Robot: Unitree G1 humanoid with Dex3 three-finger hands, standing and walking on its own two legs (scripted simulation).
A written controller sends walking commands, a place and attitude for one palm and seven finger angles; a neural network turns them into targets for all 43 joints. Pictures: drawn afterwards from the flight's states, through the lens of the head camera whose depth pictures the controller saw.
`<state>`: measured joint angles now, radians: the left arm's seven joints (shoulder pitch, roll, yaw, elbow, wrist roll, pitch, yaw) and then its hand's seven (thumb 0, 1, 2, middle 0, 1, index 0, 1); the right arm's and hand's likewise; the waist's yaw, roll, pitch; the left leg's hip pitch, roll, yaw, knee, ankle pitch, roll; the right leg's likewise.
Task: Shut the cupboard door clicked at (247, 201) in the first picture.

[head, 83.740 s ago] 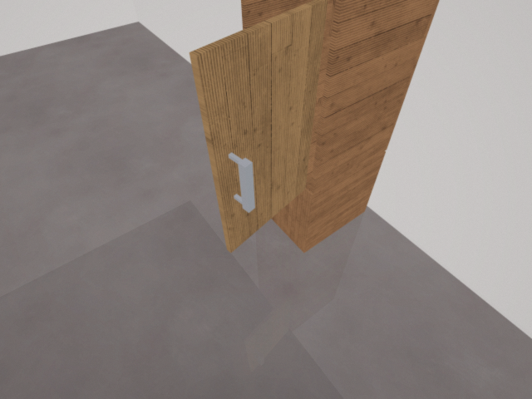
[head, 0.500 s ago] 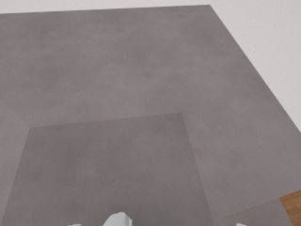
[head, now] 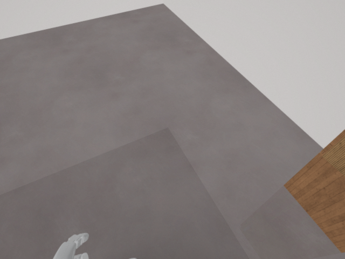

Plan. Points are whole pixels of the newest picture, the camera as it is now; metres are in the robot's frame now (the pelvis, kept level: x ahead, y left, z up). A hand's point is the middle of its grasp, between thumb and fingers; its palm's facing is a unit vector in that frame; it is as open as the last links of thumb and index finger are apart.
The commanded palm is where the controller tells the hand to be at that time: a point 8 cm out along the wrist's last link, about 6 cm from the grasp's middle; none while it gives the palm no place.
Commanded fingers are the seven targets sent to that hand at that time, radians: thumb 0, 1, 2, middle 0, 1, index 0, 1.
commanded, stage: turn to face it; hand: left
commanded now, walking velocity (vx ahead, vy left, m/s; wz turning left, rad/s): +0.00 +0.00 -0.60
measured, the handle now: out of the picture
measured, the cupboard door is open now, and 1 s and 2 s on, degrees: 2 2 2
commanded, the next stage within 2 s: take the last steps up to it in 1.54 s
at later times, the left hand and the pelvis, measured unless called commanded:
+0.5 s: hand (99, 244) +0.17 +0.21 -0.15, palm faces -0.25 -0.95 -0.18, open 7.4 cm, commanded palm none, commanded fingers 0.00 0.90 0.90 -0.20 -0.30 -0.20 -0.30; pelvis +0.03 +0.03 +0.02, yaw -17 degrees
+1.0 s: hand (134, 223) +0.22 +0.13 -0.15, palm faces -0.54 -0.81 -0.22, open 7.4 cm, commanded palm none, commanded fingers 0.00 0.90 0.90 -0.20 -0.30 -0.20 -0.30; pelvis +0.04 +0.00 +0.01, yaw -34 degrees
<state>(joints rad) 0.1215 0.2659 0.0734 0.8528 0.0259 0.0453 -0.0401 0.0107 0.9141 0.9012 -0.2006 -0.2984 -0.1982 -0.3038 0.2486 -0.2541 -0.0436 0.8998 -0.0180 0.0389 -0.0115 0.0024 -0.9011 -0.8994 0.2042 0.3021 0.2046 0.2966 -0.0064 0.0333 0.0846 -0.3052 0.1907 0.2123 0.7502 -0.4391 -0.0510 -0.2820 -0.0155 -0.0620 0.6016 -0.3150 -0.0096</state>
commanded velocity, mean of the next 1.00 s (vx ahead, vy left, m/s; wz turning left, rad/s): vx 0.00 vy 0.00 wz -0.60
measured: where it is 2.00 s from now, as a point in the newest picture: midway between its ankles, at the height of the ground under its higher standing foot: outside the picture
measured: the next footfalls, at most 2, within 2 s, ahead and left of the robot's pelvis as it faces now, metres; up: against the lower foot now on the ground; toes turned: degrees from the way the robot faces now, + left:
left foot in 0.32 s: +0.10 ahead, +0.13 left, +0.00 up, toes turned -7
right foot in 0.72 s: +0.00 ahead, -0.12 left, +0.00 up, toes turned -29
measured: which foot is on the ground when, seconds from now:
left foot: up 0.00-0.30, down 0.32-0.72, up 0.74-1.00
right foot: down 0.00-0.32, up 0.34-0.70, down 0.72-1.00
